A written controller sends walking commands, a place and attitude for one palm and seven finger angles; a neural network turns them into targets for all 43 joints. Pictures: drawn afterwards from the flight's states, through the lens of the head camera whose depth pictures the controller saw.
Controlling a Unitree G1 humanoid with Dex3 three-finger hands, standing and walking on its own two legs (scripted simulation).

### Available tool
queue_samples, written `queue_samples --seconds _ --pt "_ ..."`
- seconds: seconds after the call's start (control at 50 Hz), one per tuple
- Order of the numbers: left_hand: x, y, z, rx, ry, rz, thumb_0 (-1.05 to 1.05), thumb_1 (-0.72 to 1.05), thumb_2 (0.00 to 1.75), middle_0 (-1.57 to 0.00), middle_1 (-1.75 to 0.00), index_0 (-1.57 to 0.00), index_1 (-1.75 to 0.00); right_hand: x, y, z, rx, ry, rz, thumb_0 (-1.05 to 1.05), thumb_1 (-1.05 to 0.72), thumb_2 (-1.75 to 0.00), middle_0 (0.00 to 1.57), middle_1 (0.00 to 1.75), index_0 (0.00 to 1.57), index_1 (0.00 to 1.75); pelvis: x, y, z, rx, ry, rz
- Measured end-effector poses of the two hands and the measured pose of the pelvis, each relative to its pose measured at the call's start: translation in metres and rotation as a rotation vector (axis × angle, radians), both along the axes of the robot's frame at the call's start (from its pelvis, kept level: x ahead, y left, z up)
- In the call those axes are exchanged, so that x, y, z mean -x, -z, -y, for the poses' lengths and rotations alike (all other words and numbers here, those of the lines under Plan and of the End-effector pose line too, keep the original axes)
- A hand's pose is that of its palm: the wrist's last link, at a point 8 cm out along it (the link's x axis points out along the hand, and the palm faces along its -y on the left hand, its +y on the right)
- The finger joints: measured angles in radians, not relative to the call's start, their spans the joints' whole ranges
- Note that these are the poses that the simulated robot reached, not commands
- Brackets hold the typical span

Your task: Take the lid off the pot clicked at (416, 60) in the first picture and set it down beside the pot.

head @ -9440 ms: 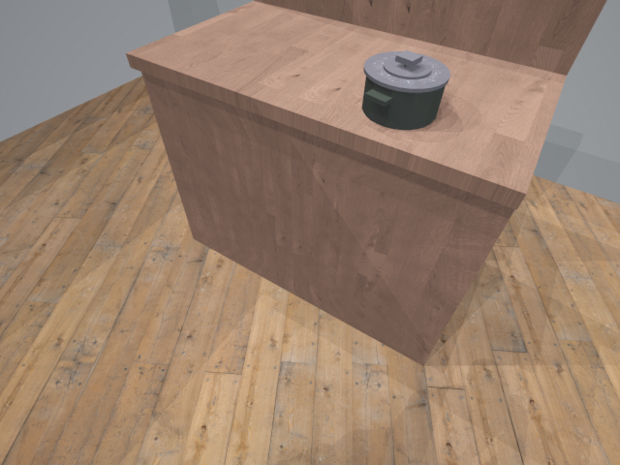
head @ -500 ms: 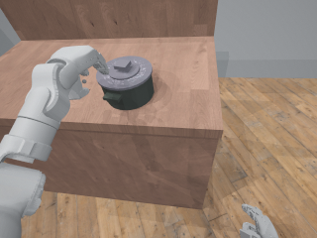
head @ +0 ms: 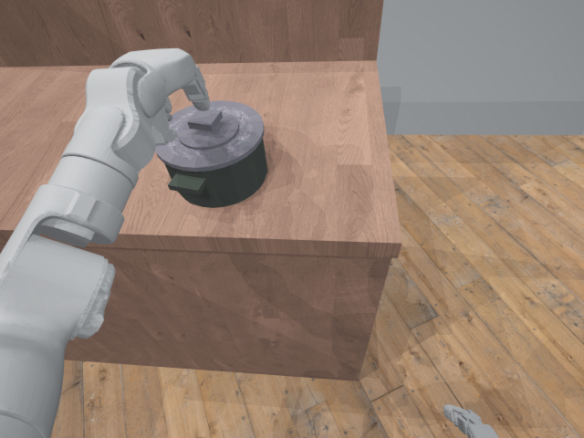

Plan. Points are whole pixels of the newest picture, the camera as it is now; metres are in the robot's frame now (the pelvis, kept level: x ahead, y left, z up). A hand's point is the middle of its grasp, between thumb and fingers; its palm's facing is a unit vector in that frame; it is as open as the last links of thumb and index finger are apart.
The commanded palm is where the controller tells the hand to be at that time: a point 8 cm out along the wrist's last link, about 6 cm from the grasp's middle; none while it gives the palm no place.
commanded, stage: move the open hand above the knob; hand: left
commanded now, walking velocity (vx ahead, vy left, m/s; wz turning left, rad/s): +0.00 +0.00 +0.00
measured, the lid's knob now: (205, 119) +0.55 +0.15 +0.16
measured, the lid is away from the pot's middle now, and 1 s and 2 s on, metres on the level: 0.00 0.00 0.00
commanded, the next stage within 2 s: lower the open fingers around the knob in 1.14 s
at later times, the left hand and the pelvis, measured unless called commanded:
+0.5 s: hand (200, 85) +0.53 +0.13 +0.22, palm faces -0.28 -0.03 -0.96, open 10.0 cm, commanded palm +0.52 +0.14 +0.29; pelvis +0.02 +0.01 +0.00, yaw -3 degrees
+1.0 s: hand (182, 91) +0.52 +0.15 +0.23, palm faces -0.28 -0.03 -0.96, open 10.0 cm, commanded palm +0.52 +0.15 +0.29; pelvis +0.02 +0.00 +0.00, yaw -1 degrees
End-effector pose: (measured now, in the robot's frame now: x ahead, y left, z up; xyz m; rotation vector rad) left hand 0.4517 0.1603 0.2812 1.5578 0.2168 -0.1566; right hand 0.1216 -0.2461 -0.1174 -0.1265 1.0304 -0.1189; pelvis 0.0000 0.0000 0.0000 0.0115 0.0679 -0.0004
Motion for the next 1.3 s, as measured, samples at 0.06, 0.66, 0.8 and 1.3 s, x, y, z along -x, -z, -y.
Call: queue_samples --seconds 0.06,0.66,0.8,1.3 --pt "-0.010 -0.002 0.004 0.007 0.003 -0.006 0.00 -0.37 1.67 -0.89 -0.08 -0.88 -0.08 0.011 0.003 0.002 0.009 0.021 -0.033 0.01 -0.91 -0.90 0.20 0.30 0.20 0.30 -0.002 0.000 -0.001 0.000 0.004 -0.009" --pt "-0.080 -0.002 0.023 0.027 -0.007 -0.035 0.00 -0.37 1.67 -0.88 -0.08 -0.88 -0.08 0.091 0.010 0.015 0.045 0.198 -0.249 0.01 -0.91 -0.90 0.20 0.30 0.20 0.30 -0.026 -0.002 -0.004 -0.001 0.052 -0.098" --pt "-0.072 0.000 0.011 0.011 -0.038 -0.057 0.00 -0.37 1.67 -0.88 -0.08 -0.88 -0.08 0.058 0.009 0.015 0.039 0.161 -0.183 0.01 -0.91 -0.90 0.20 0.30 0.20 0.30 -0.025 -0.001 -0.003 0.002 0.042 -0.087" --pt "-0.071 -0.002 0.017 0.029 -0.041 -0.053 0.00 -0.37 1.67 -0.89 -0.08 -0.88 -0.08 0.067 0.011 0.010 0.045 0.157 -0.216 0.00 -0.91 -0.90 0.20 0.30 0.20 0.30 -0.020 0.000 -0.006 0.004 0.030 -0.098"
